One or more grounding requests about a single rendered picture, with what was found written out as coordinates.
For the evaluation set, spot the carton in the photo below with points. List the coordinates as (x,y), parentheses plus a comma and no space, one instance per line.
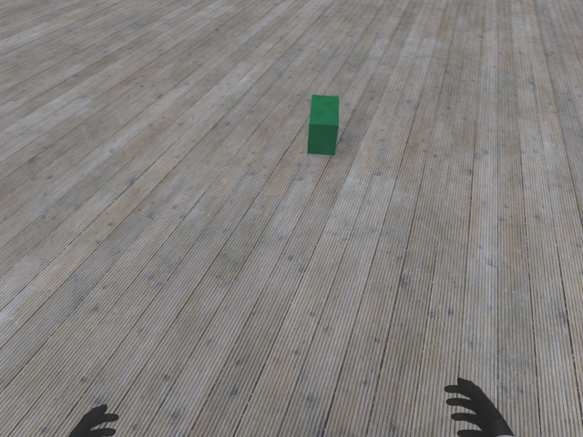
(323,126)

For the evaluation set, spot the robot left hand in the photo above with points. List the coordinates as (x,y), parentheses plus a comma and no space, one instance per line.
(93,418)

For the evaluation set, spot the robot right hand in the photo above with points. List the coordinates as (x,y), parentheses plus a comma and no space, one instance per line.
(486,416)

